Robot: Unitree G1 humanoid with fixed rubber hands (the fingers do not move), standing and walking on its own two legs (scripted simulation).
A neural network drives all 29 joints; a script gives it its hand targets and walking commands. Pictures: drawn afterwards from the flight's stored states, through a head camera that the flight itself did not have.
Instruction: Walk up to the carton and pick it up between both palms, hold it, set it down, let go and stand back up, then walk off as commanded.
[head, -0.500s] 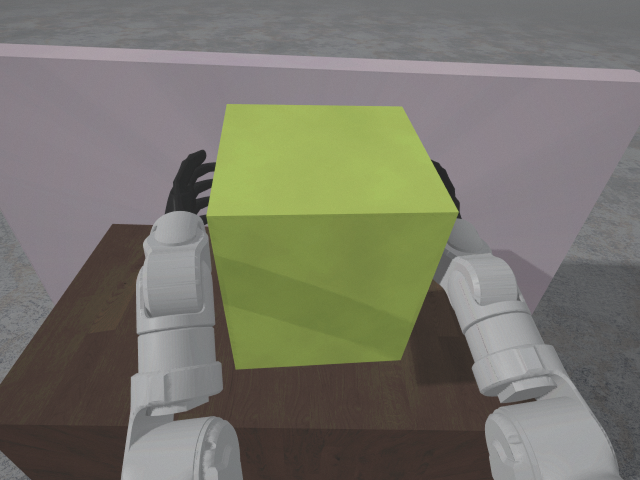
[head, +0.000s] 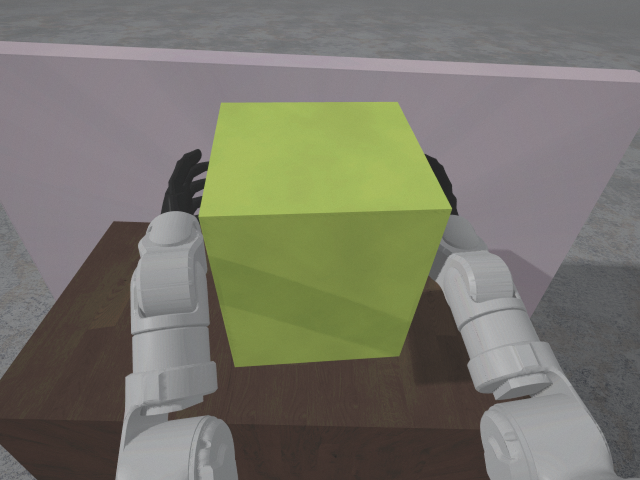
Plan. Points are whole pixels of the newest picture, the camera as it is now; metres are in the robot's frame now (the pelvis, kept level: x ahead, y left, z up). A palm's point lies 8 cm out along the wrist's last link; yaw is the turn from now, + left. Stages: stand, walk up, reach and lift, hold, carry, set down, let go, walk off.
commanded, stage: hold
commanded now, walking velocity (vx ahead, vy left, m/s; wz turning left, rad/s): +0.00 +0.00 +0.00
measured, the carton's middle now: (315, 236) +0.36 +0.01 +0.18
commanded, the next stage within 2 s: none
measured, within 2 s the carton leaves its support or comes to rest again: neither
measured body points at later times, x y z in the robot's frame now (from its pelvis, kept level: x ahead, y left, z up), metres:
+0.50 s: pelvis +0.00 +0.00 +0.00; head -0.05 +0.04 +0.45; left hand +0.38 +0.16 +0.21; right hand +0.38 -0.14 +0.20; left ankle +0.04 +0.12 -0.75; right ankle +0.02 -0.11 -0.75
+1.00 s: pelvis +0.00 +0.00 +0.00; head -0.05 +0.03 +0.45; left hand +0.38 +0.16 +0.21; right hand +0.38 -0.14 +0.20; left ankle +0.04 +0.12 -0.75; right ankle +0.02 -0.11 -0.75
